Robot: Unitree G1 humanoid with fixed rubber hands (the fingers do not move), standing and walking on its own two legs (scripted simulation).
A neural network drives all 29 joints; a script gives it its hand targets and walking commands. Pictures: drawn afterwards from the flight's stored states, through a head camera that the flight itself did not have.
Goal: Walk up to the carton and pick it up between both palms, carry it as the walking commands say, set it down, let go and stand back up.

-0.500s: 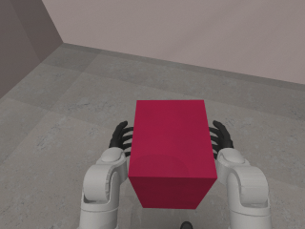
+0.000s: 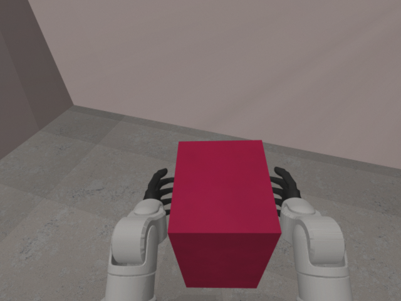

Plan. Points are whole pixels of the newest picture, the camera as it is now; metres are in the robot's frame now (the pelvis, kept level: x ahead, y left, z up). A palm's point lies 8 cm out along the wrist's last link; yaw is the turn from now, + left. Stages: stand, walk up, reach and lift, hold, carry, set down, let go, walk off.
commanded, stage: carry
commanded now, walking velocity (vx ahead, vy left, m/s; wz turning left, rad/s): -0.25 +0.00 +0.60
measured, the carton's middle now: (220, 220) +0.29 +0.00 +0.03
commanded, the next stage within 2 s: none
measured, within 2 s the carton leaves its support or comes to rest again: neither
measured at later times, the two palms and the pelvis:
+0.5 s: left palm (119, 290) +0.14 +0.16 +0.07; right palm (273, 262) +0.19 -0.08 +0.07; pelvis -0.10 -0.01 -0.02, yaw +11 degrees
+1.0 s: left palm out of the picture -0.08 +0.22 +0.08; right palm out of the picture +0.04 +0.01 +0.09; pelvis -0.27 -0.02 -0.01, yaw +28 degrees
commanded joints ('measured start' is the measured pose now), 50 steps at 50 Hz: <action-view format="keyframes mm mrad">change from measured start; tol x32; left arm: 1 -279 -973 -469 -102 -242 -25 -132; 50 -208 -987 -520 -174 -296 -60 -120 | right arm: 1 -273 982 457 -115 240 -31 145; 50 -137 918 446 -220 228 -74 136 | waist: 1 5 49 -259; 19 8 162 -225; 23 32 -229 -227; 33 -1 -138 -182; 36 -12 444 -111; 50 -25 216 -281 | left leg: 1 84 129 -90 63 841 -5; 20 -162 204 -297 -73 293 66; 24 -296 25 -47 704 -295 -51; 33 -121 28 -4 205 -170 -57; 37 -20 354 -604 -134 708 174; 50 106 203 -451 -192 468 78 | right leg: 1 139 -102 38 92 639 11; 12 132 -187 -4 159 630 -2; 19 23 -65 -54 136 -105 6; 24 -21 -519 192 -205 336 -236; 32 51 -369 -47 -2 333 -66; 36 -381 -77 -44 527 -379 86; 39 -436 -38 177 822 -240 57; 50 -91 80 78 122 -198 -3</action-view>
